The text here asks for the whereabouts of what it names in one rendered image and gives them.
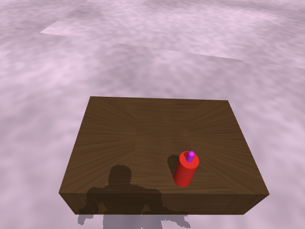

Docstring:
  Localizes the bottle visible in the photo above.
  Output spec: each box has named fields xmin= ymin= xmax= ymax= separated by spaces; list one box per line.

xmin=173 ymin=151 xmax=199 ymax=187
